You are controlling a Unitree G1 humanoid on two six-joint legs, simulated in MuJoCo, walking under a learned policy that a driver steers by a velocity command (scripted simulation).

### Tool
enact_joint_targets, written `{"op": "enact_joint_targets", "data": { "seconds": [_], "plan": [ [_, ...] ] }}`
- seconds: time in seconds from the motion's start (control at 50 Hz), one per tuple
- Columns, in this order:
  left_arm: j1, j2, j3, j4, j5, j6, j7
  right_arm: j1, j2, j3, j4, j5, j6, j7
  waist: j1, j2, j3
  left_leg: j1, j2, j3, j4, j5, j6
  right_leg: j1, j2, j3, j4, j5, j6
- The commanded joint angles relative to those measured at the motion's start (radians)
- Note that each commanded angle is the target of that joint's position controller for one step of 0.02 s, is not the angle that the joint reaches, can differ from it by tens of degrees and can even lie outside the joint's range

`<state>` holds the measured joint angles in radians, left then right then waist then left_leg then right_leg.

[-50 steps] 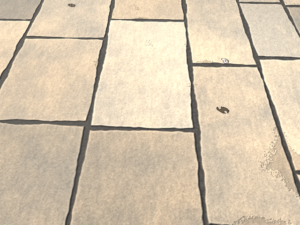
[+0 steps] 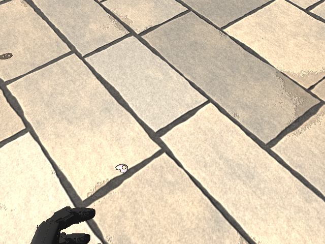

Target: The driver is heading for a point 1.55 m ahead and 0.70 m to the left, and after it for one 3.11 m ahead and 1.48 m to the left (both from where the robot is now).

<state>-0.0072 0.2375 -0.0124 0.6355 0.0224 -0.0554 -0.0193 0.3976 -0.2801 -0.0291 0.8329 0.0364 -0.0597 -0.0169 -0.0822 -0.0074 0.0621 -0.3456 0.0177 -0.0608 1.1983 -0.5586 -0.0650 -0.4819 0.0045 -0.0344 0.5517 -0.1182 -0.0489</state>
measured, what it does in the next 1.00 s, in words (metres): walks ahead, turning left: left foot, then right foot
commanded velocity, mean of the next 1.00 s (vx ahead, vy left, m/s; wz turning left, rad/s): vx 0.06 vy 0.00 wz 0.63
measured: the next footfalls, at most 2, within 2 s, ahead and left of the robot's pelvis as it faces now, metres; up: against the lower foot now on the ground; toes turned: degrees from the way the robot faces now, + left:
left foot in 0.32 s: +0.18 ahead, +0.18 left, +0.00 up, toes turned +21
right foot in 0.76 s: +0.30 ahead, +0.01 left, +0.00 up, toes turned +48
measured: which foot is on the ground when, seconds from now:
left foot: up 0.00-0.30, down 0.32-0.76, up 0.78-1.00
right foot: down 0.00-0.32, up 0.34-0.74, down 0.76-1.00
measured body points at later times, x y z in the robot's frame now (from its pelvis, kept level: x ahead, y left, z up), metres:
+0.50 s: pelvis +0.12 +0.07 +0.01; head +0.16 +0.11 +0.45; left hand +0.19 +0.40 -0.10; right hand +0.37 -0.15 -0.07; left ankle +0.15 +0.16 -0.73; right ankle +0.17 -0.09 -0.65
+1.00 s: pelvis +0.17 +0.04 +0.01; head +0.21 +0.05 +0.46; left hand +0.09 +0.33 -0.09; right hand +0.49 -0.04 -0.07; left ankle +0.05 +0.14 -0.70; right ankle +0.27 -0.02 -0.73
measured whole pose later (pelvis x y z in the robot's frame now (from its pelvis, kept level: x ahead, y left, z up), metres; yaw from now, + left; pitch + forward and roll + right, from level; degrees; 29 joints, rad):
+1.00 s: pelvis +0.17 +0.04 +0.01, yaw +37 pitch +1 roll +1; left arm 0.19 0.26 0.06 0.76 -0.02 0.03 0.00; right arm 0.12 -0.28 -0.06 0.58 0.00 0.02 -0.03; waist 0.05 0.02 0.05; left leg -0.29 -0.06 -0.13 0.70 -0.48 -0.09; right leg -0.31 0.06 0.18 0.48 -0.18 -0.01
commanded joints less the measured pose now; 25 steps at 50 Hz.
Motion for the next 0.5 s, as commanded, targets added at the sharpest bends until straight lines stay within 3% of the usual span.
{"op": "enact_joint_targets", "data": {
  "seconds": [0.02,0.06,0.1,0.14,0.2,0.24,0.28,0.3,0.32,0.34,0.36,0.38,0.4,0.42,0.44,0.46,0.5],
  "plan": [
    [0.103,0.121,0.060,-0.009,-0.013,-0.001,0.016,0.083,-0.118,-0.051,-0.071,-0.003,0.045,-0.026,0.049,-0.074,-0.226,-0.242,0.089,-0.005,0.104,0.065,-0.046,0.366,-0.321,0.202,-0.178,0.602,-0.228],
    [0.022,0.113,0.068,-0.006,0.004,-0.005,0.017,0.092,-0.072,-0.053,-0.097,-0.003,0.081,-0.035,0.003,-0.116,-0.165,-0.182,0.099,0.019,0.078,0.094,-0.060,0.181,-0.323,0.114,-0.265,0.471,-0.228],
    [-0.006,0.131,0.080,0.009,0.005,-0.009,0.031,0.026,-0.068,-0.058,-0.142,-0.014,0.093,-0.037,0.001,-0.112,-0.140,-0.198,0.119,0.026,-0.029,0.194,-0.052,0.149,-0.324,0.043,-0.294,0.401,-0.214],
    [-0.015,0.143,0.088,0.021,0.000,-0.005,0.049,-0.020,-0.062,-0.056,-0.164,-0.021,0.091,-0.020,0.012,-0.092,-0.157,-0.155,0.128,0.036,-0.171,0.351,-0.024,0.167,-0.305,-0.033,-0.283,0.332,-0.190],
    [-0.011,0.165,0.100,0.040,-0.018,0.007,0.058,-0.091,-0.075,-0.060,-0.195,-0.021,0.095,0.014,0.034,-0.094,-0.161,-0.094,0.107,0.076,-0.341,0.445,0.015,0.219,-0.310,-0.099,-0.252,0.268,-0.159],
    [0.010,0.188,0.112,0.056,-0.037,0.016,0.051,-0.130,-0.104,-0.071,-0.226,-0.019,0.105,0.032,0.047,-0.094,-0.144,-0.085,0.092,0.107,-0.415,0.400,0.044,0.274,-0.339,-0.107,-0.209,0.239,-0.133],
    [0.014,0.199,0.121,0.069,-0.058,0.024,0.043,-0.128,-0.116,-0.083,-0.242,-0.020,0.109,0.041,0.030,-0.078,-0.131,-0.036,0.059,0.147,-0.533,0.388,0.087,0.306,-0.346,-0.130,-0.118,0.218,-0.080],
    [0.038,0.182,0.121,0.082,-0.065,0.028,0.039,-0.104,-0.130,-0.094,-0.238,-0.025,0.109,0.035,0.023,-0.043,-0.135,0.026,0.027,0.158,-0.601,0.424,0.116,0.299,-0.316,-0.159,-0.025,0.182,-0.037],
    [0.099,0.161,0.120,0.101,-0.054,0.034,0.033,-0.041,-0.196,-0.122,-0.227,-0.035,0.104,0.022,0.008,0.090,-0.129,0.140,0.027,0.077,-0.694,0.690,0.165,0.222,-0.242,-0.197,0.181,0.071,0.024],
    [0.123,0.131,0.111,0.057,-0.008,0.037,0.028,-0.044,-0.349,-0.155,-0.255,-0.038,0.099,0.005,0.062,0.422,-0.102,0.309,0.244,-0.323,-0.746,1.133,0.315,-0.111,-0.075,-0.218,0.525,-0.479,0.128],
    [0.075,0.143,0.106,0.028,0.005,0.040,0.030,-0.038,-0.335,-0.141,-0.288,-0.069,0.071,0.020,0.033,0.345,-0.266,0.371,0.331,-0.572,-0.811,0.947,0.453,-0.228,0.019,0.032,0.723,-0.597,0.135],
    [0.024,0.168,0.112,0.022,-0.020,0.040,0.033,-0.053,-0.304,-0.135,-0.295,-0.063,0.051,0.033,0.012,0.203,-0.281,0.373,0.315,-0.521,-0.844,0.812,0.432,-0.261,0.007,0.110,0.767,-0.531,0.107],
    [0.006,0.157,0.111,0.019,-0.029,0.037,0.040,-0.091,-0.278,-0.129,-0.296,-0.041,0.041,0.028,0.037,0.133,-0.238,0.336,0.270,-0.465,-0.843,0.712,0.382,-0.275,-0.006,0.134,0.733,-0.441,0.082],
    [0.010,0.161,0.113,0.030,-0.018,0.037,0.050,-0.141,-0.240,-0.119,-0.305,-0.018,0.047,0.016,0.061,0.084,-0.208,0.289,0.239,-0.417,-0.842,0.654,0.339,-0.271,-0.023,0.148,0.677,-0.372,0.078],
    [0.012,0.172,0.117,0.032,-0.011,0.038,0.055,-0.194,-0.215,-0.110,-0.323,-0.014,0.058,0.000,0.087,0.097,-0.202,0.224,0.211,-0.380,-0.842,0.636,0.313,-0.220,-0.028,0.160,0.611,-0.320,0.076],
    [0.013,0.169,0.116,0.036,-0.012,0.038,0.052,-0.217,-0.202,-0.106,-0.340,-0.020,0.068,-0.012,0.097,0.110,-0.209,0.191,0.179,-0.354,-0.843,0.644,0.297,-0.170,-0.013,0.155,0.564,-0.286,0.081],
    [0.018,0.136,0.107,0.051,-0.021,0.036,0.047,-0.212,-0.206,-0.111,-0.351,-0.028,0.080,-0.027,0.094,0.097,-0.230,0.197,0.146,-0.339,-0.828,0.679,0.283,-0.130,0.026,0.152,0.435,-0.250,0.099]
  ]
}}
Keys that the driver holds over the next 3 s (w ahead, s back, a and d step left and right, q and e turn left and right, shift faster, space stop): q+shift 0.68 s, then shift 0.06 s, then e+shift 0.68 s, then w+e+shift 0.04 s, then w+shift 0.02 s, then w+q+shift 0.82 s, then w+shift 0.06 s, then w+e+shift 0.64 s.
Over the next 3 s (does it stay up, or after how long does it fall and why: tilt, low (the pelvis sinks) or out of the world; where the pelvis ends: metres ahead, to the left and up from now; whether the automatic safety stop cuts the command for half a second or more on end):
stays up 1.20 0.61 0.01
